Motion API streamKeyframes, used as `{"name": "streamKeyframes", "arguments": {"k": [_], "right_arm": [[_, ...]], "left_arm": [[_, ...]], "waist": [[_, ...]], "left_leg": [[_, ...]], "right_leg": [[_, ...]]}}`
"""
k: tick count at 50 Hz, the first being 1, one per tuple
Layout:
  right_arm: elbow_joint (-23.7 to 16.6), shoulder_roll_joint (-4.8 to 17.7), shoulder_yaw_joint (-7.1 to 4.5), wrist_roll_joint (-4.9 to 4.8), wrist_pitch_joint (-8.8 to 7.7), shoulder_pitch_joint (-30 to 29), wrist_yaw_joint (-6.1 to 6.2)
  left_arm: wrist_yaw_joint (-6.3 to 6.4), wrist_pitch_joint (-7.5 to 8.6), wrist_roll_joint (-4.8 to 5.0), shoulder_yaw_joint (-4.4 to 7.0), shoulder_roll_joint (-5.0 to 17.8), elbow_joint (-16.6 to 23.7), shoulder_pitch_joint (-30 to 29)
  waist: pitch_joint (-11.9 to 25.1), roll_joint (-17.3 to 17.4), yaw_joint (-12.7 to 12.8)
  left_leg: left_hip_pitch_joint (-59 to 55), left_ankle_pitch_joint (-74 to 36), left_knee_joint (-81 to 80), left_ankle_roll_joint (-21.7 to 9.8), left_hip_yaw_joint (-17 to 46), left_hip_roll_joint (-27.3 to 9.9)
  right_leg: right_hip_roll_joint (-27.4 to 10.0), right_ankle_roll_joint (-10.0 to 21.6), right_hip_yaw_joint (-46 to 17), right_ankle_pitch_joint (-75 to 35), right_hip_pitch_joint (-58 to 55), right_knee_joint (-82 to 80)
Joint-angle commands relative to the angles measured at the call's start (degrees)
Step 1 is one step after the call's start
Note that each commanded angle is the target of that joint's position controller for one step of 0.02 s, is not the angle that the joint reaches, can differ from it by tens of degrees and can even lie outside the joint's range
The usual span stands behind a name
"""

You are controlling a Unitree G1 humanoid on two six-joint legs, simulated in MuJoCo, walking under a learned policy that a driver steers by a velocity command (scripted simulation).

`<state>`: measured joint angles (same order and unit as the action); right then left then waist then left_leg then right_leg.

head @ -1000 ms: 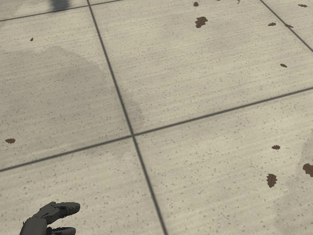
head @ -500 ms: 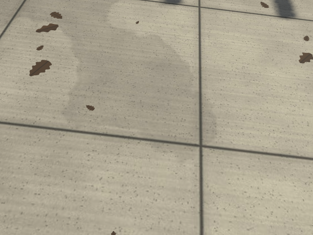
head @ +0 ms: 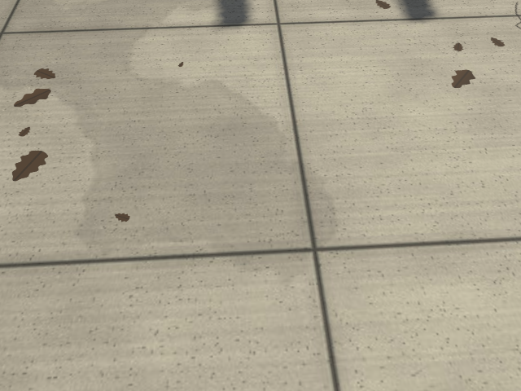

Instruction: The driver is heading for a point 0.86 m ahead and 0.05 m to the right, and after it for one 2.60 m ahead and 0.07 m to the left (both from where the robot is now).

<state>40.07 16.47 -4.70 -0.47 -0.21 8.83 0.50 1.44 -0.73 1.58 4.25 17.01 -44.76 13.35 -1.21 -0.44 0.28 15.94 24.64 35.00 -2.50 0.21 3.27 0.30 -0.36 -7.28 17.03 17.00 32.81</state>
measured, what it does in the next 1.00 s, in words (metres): walks ahead: right foot, then left foot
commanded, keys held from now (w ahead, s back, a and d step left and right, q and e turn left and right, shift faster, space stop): w+e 0.20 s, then e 0.18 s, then q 0.30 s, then w+q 0.32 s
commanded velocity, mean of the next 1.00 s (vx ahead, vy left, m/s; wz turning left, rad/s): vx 0.22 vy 0.00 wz -0.09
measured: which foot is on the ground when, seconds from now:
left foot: down 0.00-0.46, up 0.48-0.98, down 1.00-1.00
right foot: down 0.00-0.02, up 0.04-0.44, down 0.46-0.98, up 1.00-1.00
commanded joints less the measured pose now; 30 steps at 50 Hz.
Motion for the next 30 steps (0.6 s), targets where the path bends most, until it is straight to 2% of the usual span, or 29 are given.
{"name": "streamKeyframes", "arguments": {"k": [1, 2, 3, 4, 5, 6, 9, 11, 13, 16, 18, 20, 21, 22, 23, 24, 25, 26, 27, 28, 29, 30], "right_arm": [[-1.38, 4.62, -1.95, -0.25, -2.62, 6.5, -0.65], [-0.11, 9.58, -3.18, 1.14, -2.79, 12.7, -0.29], [-0.58, 11.58, -3.32, 2.3, -3.55, 11.87, -0.9], [-1.45, 8.34, -2.23, 1.8, -4.32, 8.66, -0.51], [-1.77, 6.52, -1.66, 0.74, -4.77, 6.46, -0.04], [-1.82, 6.4, -1.6, 0.4, -4.92, 5.66, 0.37], [-0.56, 5.65, -1.3, 1.28, -5.54, 8.65, 0.9], [0.08, 5.52, -1.21, 1.39, -5.53, 10.04, 0.95], [0.2, 6.47, -1.3, 1.34, -4.77, 9.38, 1.18], [0.88, 8.72, -1.82, 0.61, -3.4, 9.86, 1.73], [1.51, 9.94, -2.16, -0.06, -2.72, 10.84, 1.78], [1.93, 10.41, -2.31, -0.96, -2.35, 10.91, 1.76], [2.23, 10.73, -2.38, -1.5, -2.31, 10.69, 1.72], [2.35, 10.59, -2.22, -1.91, -2.32, 9.94, 1.59], [2.75, 9.37, -1.6, -1.77, -2.64, 10.37, 1.28], [1.07, 4.73, 0.32, 0.96, -3.36, 11.38, 0.78], [2.64, 0.49, 2.63, 1.05, -3.43, 20.66, -0.59], [4.36, 7.99, 0.28, -1.39, -2.78, 15.42, -0.77], [2.25, 8.43, 0.04, -2.55, -2.0, 10.19, -0.59], [2.7, 6.81, 0.3, -1.56, -1.02, 8.75, 0.39], [3.45, 6.64, 0.09, -0.54, 0.4, 9.24, 1.43], [4.58, 6.16, -0.02, -0.13, 1.63, 11.89, 1.9]], "left_arm": [[0.58, 0.02, -0.02, 1.42, 6.92, 6.3, -8.55], [0.57, 0.09, 0.23, 0.33, 2.52, 8.17, -9.06], [0.49, 0.95, 0.4, 0.76, 4.91, 9.96, -9.83], [0.14, 1.43, 0.72, 1.69, 7.3, 9.22, -8.31], [-0.22, 1.55, 0.66, 2.06, 7.7, 7.7, -6.01], [-0.42, 1.84, 0.23, 2.09, 7.13, 6.83, -5.2], [-1.78, 2.62, 0.29, 1.45, 4.23, 6.31, -6.15], [-2.28, 2.55, 0.17, 1.23, 3.33, 7.45, -8.02], [-2.72, 2.49, -0.3, 0.79, 2.19, 9.38, -10.45], [-4.01, 2.37, -0.64, -0.2, -0.06, 11.91, -14.78], [-4.89, 1.98, -0.48, 0.04, 0.68, 12.89, -15.65], [-5.38, 1.83, -0.56, 0.65, 1.9, 13.48, -14.59], [-5.35, 1.96, -0.81, 1.16, 2.73, 13.22, -12.13], [-5.04, 2.2, -1.0, 2.13, 4.38, 11.79, -6.46], [-4.05, 2.35, -1.27, 3.08, 6.53, 9.94, -0.33], [-2.42, 2.12, -2.75, 3.28, 10.31, 8.84, 5.7], [-1.89, 2.47, -4.02, 1.66, 10.31, 9.29, 2.73], [-2.07, 1.96, -3.55, 1.39, 6.7, 8.96, 4.53], [-2.5, 2.27, -2.53, 0.78, 5.66, 8.15, -0.53], [-2.6, 2.52, -1.97, -0.05, 3.06, 7.59, -5.07], [-2.65, 2.71, -2.02, -0.56, 1.37, 7.35, -8.82], [-2.7, 2.96, -2.85, -0.28, 1.96, 6.74, -10.87]], "waist": [[2.89, -6.41, -5.79], [4.25, 8.34, -6.74], [-0.12, 12.8, -5.86], [-3.47, 9.06, -3.19], [-4.8, 7.45, -1.5], [-4.33, 6.52, -1.16], [-2.72, 5.27, -2.83], [-3.11, 4.6, -3.6], [-3.73, 4.97, -3.57], [-3.46, 6.0, -4.85], [-2.52, 6.38, -4.94], [-0.4, 7.13, -3.52], [1.31, 7.53, -1.64], [4.34, 6.65, 1.77], [7.71, 4.45, 5.12], [15.84, -5.0, 5.77], [28.23, -11.04, 0.49], [27.95, -3.39, 5.36], [18.18, -5.08, 3.58], [12.2, -2.28, 1.17], [7.91, -3.42, -0.8], [5.97, -5.26, -2.65]], "left_leg": [[-15.67, -7.59, -12.24, -0.61, 3.03, -4.05], [-24.04, 9.28, -19.63, -4.78, 21.67, -15.99], [-18.62, 15.36, -25.68, -10.63, 37.75, -26.22], [-16.67, 16.62, -26.34, -11.49, 35.77, -26.11], [-16.64, 13.26, -26.57, -9.42, 29.69, -23.45], [-17.59, 8.04, -26.81, -7.49, 24.31, -21.56], [-17.56, -10.71, -27.06, -5.11, 10.34, -17.44], [-17.36, -19.42, -26.71, -5.49, 4.7, -16.65], [-15.52, -31.78, -25.4, -5.63, -0.86, -15.84], [-12.71, -39.93, -22.63, -4.99, -7.14, -15.26], [-13.76, -43.35, -19.99, -4.94, -8.4, -16.43], [-15.09, -52.6, -15.21, -4.63, -8.24, -17.66], [-15.47, -59.01, -11.4, -4.46, -7.66, -18.11], [-15.04, -60.58, -4.99, -3.58, -7.9, -17.33], [-10.6, -55.86, 3.9, -1.34, -9.48, -14.88], [4.98, -20.47, 20.41, 1.61, -8.76, -11.08], [14.82, 19.87, 35.22, 4.24, 1.26, -4.97], [13.15, 16.26, 37.79, 4.96, 8.1, -5.37], [16.86, 13.82, 36.31, 4.78, 6.2, -7.47], [16.21, 10.64, 31.63, 5.23, 5.06, -9.32], [12.04, 7.22, 27.96, 6.22, 4.86, -10.06], [6.05, 2.99, 27.37, 7.09, 3.61, -9.52]], "right_leg": [[-4.69, 6.37, -12.22, 17.08, 11.54, -8.41], [2.82, 2.01, -2.03, 16.1, 24.1, 10.09], [1.74, 1.76, -3.91, 15.91, 30.34, 20.83], [-0.82, 2.09, -5.75, 11.49, 32.44, 26.5], [-1.77, 1.82, -5.14, 6.92, 32.94, 28.13], [-2.69, 1.44, -4.32, 2.71, 33.27, 28.7], [-4.0, 0.35, -1.17, -6.82, 31.28, 30.79], [-4.22, -0.89, 0.26, -9.49, 31.39, 28.62], [-4.4, -2.28, 3.16, -11.89, 28.67, 22.12], [-4.0, -2.54, 8.34, -15.52, 21.24, 11.62], [-2.79, -1.44, 10.57, -13.96, 17.79, 7.84], [-0.77, 0.94, 11.22, -10.4, 12.9, 4.6], [0.94, 2.71, 11.41, -8.35, 8.86, 2.57], [2.5, 4.82, 11.08, -11.24, 1.5, -2.14], [2.59, 7.0, 9.87, -22.61, -9.8, -8.71], [-10.85, 11.62, -4.35, -50.76, -29.87, -3.51], [-28.63, 24.94, -23.85, -60.8, -40.55, -2.28], [-24.2, 23.15, -18.94, -48.23, -31.95, -6.85], [-20.93, 19.93, -10.76, -39.46, -25.14, -9.38], [-17.41, 16.52, -6.92, -28.9, -16.73, -12.02], [-15.4, 14.39, -3.31, -22.05, -7.77, -14.97], [-13.68, 13.56, 0.07, -18.96, 0.0, -17.76]]}}
Keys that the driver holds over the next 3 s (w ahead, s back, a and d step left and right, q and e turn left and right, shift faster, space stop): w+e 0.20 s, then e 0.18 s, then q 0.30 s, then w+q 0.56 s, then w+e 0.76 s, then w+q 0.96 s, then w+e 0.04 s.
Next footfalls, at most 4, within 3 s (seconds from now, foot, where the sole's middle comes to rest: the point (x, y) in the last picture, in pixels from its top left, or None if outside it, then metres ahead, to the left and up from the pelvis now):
0.46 right None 0.24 -0.18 -0.77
1.00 left None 0.27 0.08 -0.77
1.44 right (310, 331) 0.65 -0.10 -0.77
1.92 left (233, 248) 0.92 0.12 -0.77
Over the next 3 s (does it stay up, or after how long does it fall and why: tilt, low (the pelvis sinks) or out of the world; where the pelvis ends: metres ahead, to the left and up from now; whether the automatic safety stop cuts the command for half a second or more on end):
stays up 1.29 0.01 0.00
